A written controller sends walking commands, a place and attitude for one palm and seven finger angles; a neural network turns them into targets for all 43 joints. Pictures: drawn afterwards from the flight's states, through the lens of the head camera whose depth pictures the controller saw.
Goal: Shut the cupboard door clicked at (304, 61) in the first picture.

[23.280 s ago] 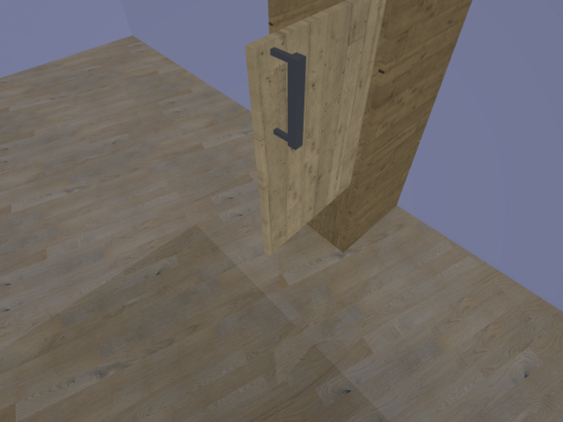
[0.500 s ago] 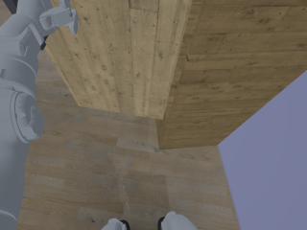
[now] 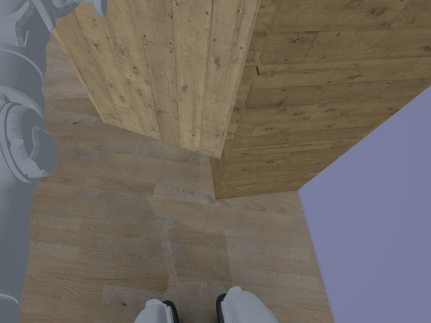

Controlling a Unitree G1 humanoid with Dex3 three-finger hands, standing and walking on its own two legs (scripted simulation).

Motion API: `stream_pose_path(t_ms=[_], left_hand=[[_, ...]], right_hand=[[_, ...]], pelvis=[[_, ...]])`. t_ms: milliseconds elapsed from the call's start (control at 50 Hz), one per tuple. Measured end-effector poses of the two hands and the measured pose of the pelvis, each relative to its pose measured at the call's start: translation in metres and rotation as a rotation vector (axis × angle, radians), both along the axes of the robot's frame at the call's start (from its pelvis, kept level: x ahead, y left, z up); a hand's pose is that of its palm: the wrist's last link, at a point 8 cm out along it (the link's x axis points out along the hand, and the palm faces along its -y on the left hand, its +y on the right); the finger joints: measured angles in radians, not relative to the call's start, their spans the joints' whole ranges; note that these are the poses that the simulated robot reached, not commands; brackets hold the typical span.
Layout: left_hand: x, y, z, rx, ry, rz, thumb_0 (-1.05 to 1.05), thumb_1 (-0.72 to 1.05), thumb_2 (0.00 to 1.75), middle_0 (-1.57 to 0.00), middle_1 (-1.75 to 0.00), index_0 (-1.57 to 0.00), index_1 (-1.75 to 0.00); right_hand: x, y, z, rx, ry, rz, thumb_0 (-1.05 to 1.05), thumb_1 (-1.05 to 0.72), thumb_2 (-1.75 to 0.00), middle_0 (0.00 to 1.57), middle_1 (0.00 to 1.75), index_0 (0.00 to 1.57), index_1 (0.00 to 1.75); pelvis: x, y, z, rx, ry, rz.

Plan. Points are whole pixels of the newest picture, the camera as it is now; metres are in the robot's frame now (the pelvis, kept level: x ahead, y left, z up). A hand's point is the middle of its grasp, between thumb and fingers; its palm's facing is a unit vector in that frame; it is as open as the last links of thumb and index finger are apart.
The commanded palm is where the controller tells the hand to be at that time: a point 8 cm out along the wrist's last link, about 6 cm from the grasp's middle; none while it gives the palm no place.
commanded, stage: pull the fist back off the door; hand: left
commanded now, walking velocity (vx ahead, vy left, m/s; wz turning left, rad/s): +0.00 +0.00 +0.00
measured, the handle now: out of the picture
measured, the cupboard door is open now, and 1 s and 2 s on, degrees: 65 60 60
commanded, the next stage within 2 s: draw the hand back to the body in 0.84 s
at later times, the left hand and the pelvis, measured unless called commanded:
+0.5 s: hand out of the picture +0.57 +0.04 +0.19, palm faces +0.01 -1.00 -0.03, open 3.1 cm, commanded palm +0.53 +0.09 +0.19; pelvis +0.01 -0.01 +0.02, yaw -1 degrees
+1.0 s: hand (118, 23) +0.50 +0.04 +0.20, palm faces +0.01 -1.00 -0.01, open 3.1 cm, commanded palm +0.47 +0.11 +0.19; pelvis -0.01 -0.02 +0.02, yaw +1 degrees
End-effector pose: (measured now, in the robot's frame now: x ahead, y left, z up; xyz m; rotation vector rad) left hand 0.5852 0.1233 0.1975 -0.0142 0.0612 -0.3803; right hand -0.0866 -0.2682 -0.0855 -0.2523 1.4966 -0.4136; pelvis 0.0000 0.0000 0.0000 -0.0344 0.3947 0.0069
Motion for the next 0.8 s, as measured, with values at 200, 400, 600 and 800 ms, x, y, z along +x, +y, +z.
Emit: stream_pose_path(t_ms=[200, 400, 600, 800], left_hand=[[0.003, -0.019, 0.000, 0.061, -0.048, 0.423, 0.02, 0.90, 0.91, -1.29, -1.50, -1.29, -1.50], [-0.018, -0.036, -0.001, 0.026, -0.015, 0.392, 0.02, 0.91, 0.90, -1.29, -1.50, -1.30, -1.50], [-0.057, -0.028, -0.008, 0.034, -0.016, 0.392, 0.02, 0.90, 0.90, -1.29, -1.50, -1.30, -1.50], [-0.096, -0.026, -0.003, 0.044, -0.054, 0.375, 0.02, 0.90, 0.90, -1.29, -1.50, -1.30, -1.50]], right_hand=[[-0.001, 0.030, -0.001, 0.187, 0.000, 0.042, 0.00, -0.90, -0.90, 0.20, 0.30, 0.21, 0.30], [0.001, 0.030, -0.001, 0.205, -0.046, -0.005, 0.00, -0.90, -0.90, 0.20, 0.30, 0.21, 0.30], [0.040, 0.001, -0.005, 0.166, -0.157, 0.042, 0.00, -0.90, -0.90, 0.20, 0.30, 0.20, 0.30], [0.099, -0.015, -0.006, 0.134, -0.333, 0.123, 0.00, -0.91, -0.90, 0.20, 0.30, 0.20, 0.30]], pelvis=[[0.004, -0.003, 0.006, 0.004, 0.017, 0.003], [0.013, -0.008, 0.017, 0.016, -0.053, -0.023], [0.012, -0.014, 0.023, 0.025, -0.133, -0.021], [0.002, -0.017, 0.025, 0.033, -0.193, -0.005]])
